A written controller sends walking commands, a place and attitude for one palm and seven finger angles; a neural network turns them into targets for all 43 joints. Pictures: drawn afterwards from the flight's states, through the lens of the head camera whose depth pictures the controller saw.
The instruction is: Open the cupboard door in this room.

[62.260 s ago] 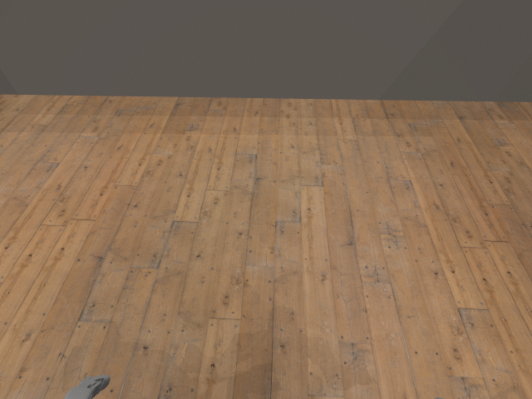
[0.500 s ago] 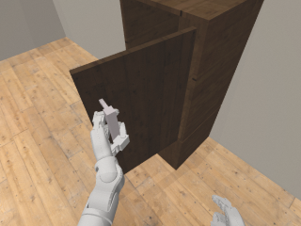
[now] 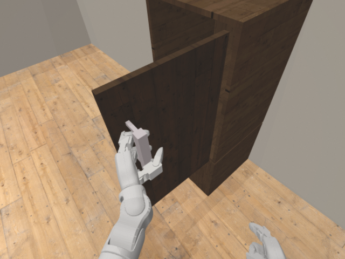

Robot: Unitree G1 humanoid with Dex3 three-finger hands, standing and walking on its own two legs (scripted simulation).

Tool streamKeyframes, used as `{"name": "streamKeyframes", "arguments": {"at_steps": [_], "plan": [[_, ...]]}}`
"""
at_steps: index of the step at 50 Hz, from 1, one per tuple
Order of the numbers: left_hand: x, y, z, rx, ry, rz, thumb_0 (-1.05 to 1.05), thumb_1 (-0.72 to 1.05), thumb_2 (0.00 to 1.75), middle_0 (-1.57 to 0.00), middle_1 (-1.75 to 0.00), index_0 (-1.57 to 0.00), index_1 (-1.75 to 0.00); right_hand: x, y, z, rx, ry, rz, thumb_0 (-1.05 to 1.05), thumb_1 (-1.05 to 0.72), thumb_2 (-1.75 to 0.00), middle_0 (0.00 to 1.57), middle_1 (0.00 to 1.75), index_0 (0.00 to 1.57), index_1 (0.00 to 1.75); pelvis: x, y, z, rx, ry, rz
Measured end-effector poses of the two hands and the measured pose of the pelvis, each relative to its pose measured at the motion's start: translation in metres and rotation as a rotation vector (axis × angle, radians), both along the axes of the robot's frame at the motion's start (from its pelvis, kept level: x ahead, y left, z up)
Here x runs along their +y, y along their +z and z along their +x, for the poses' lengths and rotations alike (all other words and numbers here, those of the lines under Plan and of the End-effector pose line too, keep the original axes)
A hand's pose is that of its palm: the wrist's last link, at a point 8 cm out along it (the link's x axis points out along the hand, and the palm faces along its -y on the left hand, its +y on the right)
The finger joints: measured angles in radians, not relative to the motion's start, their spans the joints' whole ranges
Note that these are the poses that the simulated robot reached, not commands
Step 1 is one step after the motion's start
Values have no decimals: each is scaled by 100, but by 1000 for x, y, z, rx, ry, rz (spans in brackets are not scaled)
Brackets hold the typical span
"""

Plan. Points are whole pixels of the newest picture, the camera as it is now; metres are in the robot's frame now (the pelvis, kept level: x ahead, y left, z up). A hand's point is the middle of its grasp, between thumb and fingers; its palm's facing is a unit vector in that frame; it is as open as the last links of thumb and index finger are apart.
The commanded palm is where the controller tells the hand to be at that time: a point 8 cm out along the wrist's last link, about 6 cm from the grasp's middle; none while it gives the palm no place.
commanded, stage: open thumb and fingers to let go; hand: left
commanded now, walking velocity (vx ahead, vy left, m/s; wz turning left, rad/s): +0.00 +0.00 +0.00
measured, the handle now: (139, 147) +0.36 +0.10 +0.07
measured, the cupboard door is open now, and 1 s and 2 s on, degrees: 89 89 89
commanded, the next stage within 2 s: slide the hand sideways off the handle in 0.54 s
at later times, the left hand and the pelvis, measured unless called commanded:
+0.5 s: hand (152, 161) +0.32 +0.06 +0.08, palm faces +0.29 -0.96 -0.01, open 15.0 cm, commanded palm +0.28 +0.11 +0.07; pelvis -0.02 +0.02 +0.00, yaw -1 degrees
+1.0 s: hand (146, 174) +0.28 +0.07 +0.08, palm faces -0.16 -0.99 +0.05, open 16.3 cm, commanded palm +0.26 +0.12 +0.07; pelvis -0.03 +0.04 +0.00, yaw -2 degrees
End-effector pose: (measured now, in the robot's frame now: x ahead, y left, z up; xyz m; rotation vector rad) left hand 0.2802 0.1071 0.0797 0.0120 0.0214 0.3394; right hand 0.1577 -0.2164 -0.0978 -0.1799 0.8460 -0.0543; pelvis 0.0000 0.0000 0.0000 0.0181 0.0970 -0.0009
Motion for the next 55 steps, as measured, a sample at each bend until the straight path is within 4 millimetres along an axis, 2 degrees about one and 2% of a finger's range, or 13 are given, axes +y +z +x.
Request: {"name": "streamKeyframes", "arguments": {"at_steps": [11, 18, 27, 34, 40, 43, 48, 55], "plan": [[2, 1, -6, -22, -26, -1, 0, -22, 42, -32, -123, -32, -122, 10, 1, -11, -12, 2, 2, 1, -90, -89, 20, 30, 20, 30, 8, -1, -10, -10, -2, -6], [4, -1, -2, -18, -27, -9, -1, -43, 33, -28, -106, -28, -105, 15, -1, -24, 9, -11, -12, 2, -90, -89, 20, 30, 20, 30, 16, -2, -17, -11, -8, -12], [0, -2, -1, -26, -58, 6, -1, -49, 30, -24, -69, -24, -68, 24, -6, -36, 29, -23, -6, 2, -90, -89, 20, 30, 20, 30, 26, -5, -22, -4, -17, -17], [3, -2, -1, -25, -72, 16, -1, -50, 30, -32, -57, -30, -58, 32, -7, -39, 32, -11, 3, 2, -90, -89, 20, 30, 20, 30, 31, -6, -25, -10, -16, -19], [21, -4, -5, -61, -436, 136, -1, -50, 30, -25, -43, -17, -44, 33, -5, -45, 11, -8, -10, 2, -90, -89, 20, 30, 20, 30, 33, -6, -29, -20, -7, -19], [26, -2, -6, -40, -548, 84, -2, -50, 30, -21, -38, -13, -39, 33, -2, -47, -17, -24, -9, 2, -90, -89, 20, 30, 20, 30, 37, -5, -31, -34, -6, -25], [23, -3, -7, -23, -518, -61, -2, -50, 30, -17, -33, -13, -33, 35, 7, -45, -66, -29, 0, 2, -90, -89, 20, 30, 20, 30, 42, -2, -30, -40, -19, -21], [21, -5, -21, -61, -488, -17, -1, -50, 30, -12, -31, -16, -31, 38, 16, -37, -103, -10, 18, 2, -90, -89, 20, 30, 20, 30, 41, -3, -24, -30, -38, -14]]}}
